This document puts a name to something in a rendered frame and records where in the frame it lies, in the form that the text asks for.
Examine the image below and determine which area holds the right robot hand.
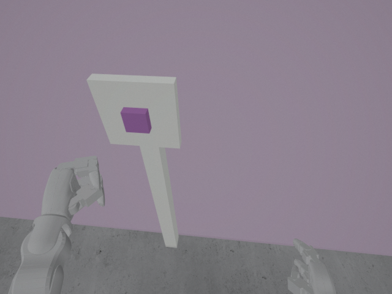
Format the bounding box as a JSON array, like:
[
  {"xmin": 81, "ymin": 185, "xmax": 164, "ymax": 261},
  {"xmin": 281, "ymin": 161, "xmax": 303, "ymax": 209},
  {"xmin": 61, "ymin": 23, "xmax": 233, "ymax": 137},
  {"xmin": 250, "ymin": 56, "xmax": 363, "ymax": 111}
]
[{"xmin": 287, "ymin": 238, "xmax": 336, "ymax": 294}]

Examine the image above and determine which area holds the panel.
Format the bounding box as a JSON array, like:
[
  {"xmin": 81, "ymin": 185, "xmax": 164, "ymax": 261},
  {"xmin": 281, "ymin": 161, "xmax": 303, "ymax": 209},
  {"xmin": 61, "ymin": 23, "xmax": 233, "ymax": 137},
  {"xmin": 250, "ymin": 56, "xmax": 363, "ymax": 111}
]
[{"xmin": 86, "ymin": 73, "xmax": 181, "ymax": 248}]

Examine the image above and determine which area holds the button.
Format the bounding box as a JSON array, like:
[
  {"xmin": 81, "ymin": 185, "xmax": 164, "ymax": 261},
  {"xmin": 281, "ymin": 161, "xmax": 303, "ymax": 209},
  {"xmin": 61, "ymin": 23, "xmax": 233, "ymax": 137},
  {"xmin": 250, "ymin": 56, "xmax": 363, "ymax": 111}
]
[{"xmin": 121, "ymin": 107, "xmax": 152, "ymax": 134}]

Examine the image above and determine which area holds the robot left forearm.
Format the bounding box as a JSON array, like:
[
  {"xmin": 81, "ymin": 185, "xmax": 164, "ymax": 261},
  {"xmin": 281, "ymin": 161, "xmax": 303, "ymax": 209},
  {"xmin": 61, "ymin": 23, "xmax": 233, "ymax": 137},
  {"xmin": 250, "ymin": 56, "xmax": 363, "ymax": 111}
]
[{"xmin": 8, "ymin": 214, "xmax": 73, "ymax": 294}]

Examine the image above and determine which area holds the left robot hand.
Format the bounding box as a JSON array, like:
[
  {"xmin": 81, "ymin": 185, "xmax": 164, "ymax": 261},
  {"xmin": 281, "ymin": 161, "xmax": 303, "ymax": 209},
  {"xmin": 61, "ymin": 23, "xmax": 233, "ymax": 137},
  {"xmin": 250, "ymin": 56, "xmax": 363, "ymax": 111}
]
[{"xmin": 41, "ymin": 156, "xmax": 105, "ymax": 221}]

